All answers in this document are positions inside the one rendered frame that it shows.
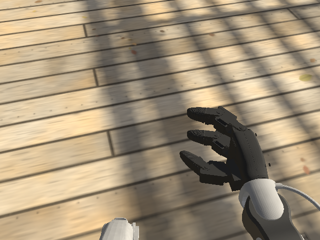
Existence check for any right robot hand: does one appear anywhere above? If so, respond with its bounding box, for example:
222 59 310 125
179 106 271 192

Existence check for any left robot thigh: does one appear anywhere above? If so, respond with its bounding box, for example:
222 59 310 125
99 219 139 240

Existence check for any right robot forearm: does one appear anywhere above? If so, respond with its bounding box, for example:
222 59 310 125
238 178 304 240

